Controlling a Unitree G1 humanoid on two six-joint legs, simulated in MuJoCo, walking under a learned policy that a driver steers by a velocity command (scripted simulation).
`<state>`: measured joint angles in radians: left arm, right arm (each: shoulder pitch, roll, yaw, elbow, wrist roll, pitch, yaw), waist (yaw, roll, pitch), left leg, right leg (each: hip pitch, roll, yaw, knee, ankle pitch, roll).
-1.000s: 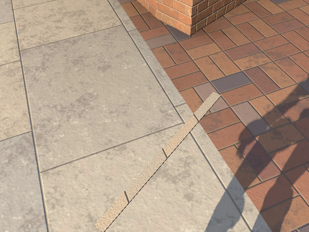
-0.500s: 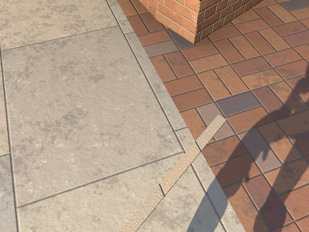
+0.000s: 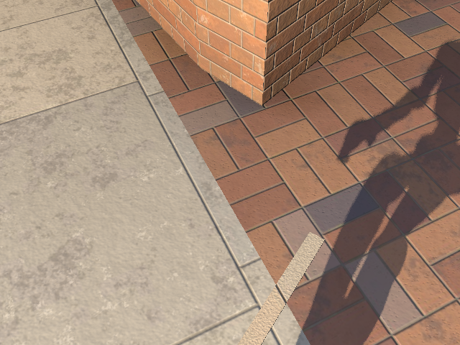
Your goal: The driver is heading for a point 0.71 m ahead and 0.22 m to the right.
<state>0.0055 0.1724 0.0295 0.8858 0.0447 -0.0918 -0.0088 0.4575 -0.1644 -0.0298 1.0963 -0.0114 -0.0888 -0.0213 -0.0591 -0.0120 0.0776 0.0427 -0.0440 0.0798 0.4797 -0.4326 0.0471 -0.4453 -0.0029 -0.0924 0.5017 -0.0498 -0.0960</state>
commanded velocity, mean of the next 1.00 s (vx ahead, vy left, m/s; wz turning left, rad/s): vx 0.28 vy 0.00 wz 0.00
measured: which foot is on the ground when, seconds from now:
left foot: down 0.00-0.00, up 0.02-0.38, down 0.40-0.78, up 0.80-1.00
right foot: down 0.00-0.44, up 0.46-0.74, down 0.76-1.00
